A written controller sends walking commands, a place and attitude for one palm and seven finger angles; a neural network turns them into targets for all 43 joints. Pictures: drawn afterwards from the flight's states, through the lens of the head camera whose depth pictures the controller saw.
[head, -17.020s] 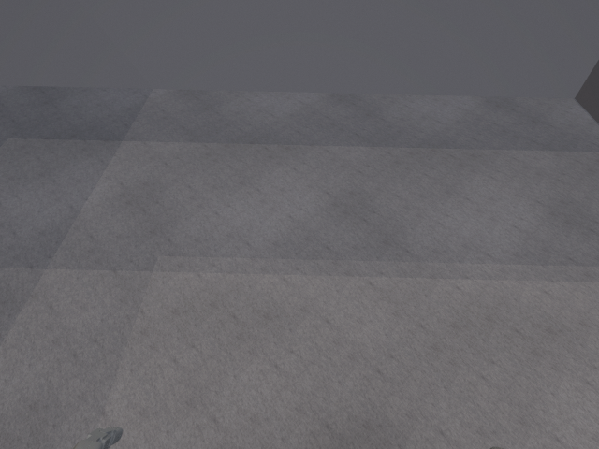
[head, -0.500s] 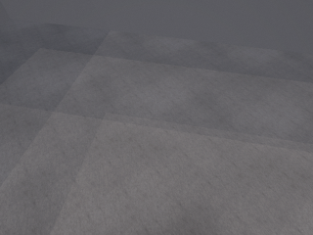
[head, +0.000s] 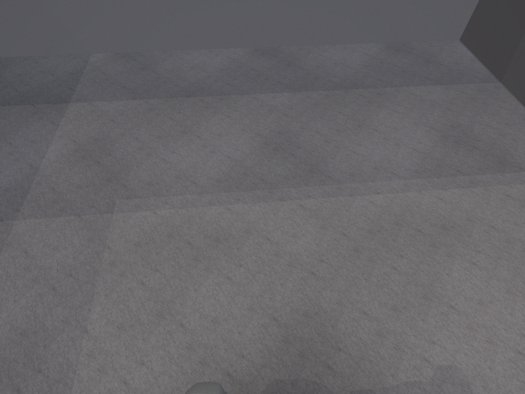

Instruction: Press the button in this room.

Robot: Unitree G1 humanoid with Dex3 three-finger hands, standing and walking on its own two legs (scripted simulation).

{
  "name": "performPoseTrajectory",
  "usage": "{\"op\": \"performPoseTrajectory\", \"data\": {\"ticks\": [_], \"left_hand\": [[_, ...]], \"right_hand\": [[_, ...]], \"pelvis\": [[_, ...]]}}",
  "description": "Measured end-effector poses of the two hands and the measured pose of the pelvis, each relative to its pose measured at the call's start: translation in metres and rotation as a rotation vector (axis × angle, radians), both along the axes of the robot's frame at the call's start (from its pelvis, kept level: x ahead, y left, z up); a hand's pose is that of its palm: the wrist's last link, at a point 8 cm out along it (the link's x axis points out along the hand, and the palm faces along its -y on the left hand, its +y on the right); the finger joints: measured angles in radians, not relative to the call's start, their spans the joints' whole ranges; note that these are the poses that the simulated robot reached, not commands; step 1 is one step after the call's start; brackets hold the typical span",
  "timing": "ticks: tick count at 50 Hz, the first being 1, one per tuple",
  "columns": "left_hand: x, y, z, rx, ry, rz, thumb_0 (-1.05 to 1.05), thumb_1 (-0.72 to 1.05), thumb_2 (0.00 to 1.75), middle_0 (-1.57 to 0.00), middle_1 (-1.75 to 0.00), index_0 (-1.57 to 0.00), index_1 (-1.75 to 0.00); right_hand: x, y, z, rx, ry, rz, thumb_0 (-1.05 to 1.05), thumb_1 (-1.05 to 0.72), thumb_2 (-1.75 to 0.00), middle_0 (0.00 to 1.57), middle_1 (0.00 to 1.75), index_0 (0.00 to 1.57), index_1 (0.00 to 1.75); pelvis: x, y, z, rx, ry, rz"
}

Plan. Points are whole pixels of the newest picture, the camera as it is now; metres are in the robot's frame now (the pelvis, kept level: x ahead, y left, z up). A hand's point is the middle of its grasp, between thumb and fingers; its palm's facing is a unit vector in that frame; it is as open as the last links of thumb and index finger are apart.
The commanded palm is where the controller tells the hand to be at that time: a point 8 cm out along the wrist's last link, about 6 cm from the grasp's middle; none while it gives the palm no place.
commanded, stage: turn or walk to find it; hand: left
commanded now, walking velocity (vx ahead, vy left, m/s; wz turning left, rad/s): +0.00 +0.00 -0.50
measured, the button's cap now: out of the picture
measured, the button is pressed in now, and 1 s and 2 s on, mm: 0 0 0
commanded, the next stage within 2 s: none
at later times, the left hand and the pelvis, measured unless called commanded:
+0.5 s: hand (163, 391) +0.14 +0.19 -0.16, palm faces -0.30 -0.92 -0.25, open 7.4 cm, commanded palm none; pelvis -0.02 +0.02 +0.00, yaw -18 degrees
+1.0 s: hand out of the picture +0.11 +0.18 -0.17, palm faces -0.43 -0.88 -0.21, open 7.4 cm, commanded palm none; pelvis -0.03 +0.03 +0.00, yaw -30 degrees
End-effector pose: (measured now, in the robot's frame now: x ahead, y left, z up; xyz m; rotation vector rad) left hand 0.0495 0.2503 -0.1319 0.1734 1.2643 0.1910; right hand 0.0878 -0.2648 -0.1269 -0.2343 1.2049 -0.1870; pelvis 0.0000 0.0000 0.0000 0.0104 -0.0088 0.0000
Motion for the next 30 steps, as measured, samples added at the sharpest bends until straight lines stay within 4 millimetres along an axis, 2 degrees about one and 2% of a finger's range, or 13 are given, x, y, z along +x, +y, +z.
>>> {"op": "performPoseTrajectory", "data": {"ticks": [3,6,12,16,21,27,30], "left_hand": [[0.009,0.015,-0.009,-0.013,-0.011,-0.03,0.0,0.9,0.9,-0.2,-0.3,-0.21,-0.3],[0.019,0.03,-0.017,-0.021,-0.012,-0.062,0.0,0.9,0.9,-0.2,-0.3,-0.21,-0.3],[0.04,0.045,-0.002,-0.018,-0.014,-0.138,0.0,0.91,0.9,-0.2,-0.3,-0.2,-0.3],[0.053,0.044,0.002,-0.006,-0.01,-0.189,0.0,0.91,0.9,-0.2,-0.3,-0.2,-0.3],[0.074,0.02,0.004,0.002,-0.003,-0.283,0.0,0.91,0.9,-0.2,-0.3,-0.2,-0.3],[0.108,-0.036,0.004,0.014,-0.09,-0.418,0.0,0.91,0.9,-0.2,-0.3,-0.2,-0.3],[0.111,-0.058,0.01,0.016,-0.129,-0.448,0.0,0.91,0.9,-0.2,-0.3,-0.2,-0.3]], "right_hand": [[-0.01,0.014,0.003,-0.016,-0.031,-0.024,0.01,-0.91,-0.9,0.2,0.3,0.19,0.29],[-0.028,0.031,0.006,-0.023,-0.044,-0.056,0.01,-0.91,-0.9,0.2,0.3,0.2,0.29],[-0.072,0.055,0.013,0.001,0.009,-0.137,0.01,-0.91,-0.9,0.2,0.3,0.2,0.3],[-0.095,0.062,0.01,0.026,0.028,-0.205,0.01,-0.91,-0.9,0.2,0.3,0.2,0.3],[-0.131,0.062,-0.001,0.062,0.056,-0.306,0.01,-0.91,-0.9,0.2,0.3,0.2,0.3],[-0.182,0.041,-0.03,0.111,0.111,-0.425,0.01,-0.91,-0.9,0.2,0.3,0.2,0.3],[-0.198,0.028,-0.036,0.109,0.147,-0.456,0.01,-0.91,-0.9,0.2,0.3,0.2,0.3]], "pelvis": [[-0.005,0.015,-0.005,-0.012,0.005,-0.031],[-0.01,0.027,-0.007,-0.012,-0.002,-0.068],[-0.01,0.04,0.006,-0.039,0.003,-0.141],[-0.01,0.041,0.007,-0.035,0.011,-0.193],[-0.014,0.033,0.005,-0.025,0.011,-0.258],[-0.023,0.008,-0.012,0.001,0.004,-0.334],[-0.029,0.001,-0.012,-0.007,-0.008,-0.349]]}}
